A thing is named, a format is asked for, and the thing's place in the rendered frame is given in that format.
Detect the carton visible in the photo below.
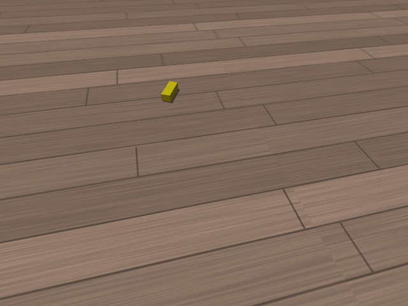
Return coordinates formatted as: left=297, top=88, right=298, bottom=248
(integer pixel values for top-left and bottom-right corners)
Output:
left=161, top=81, right=178, bottom=102

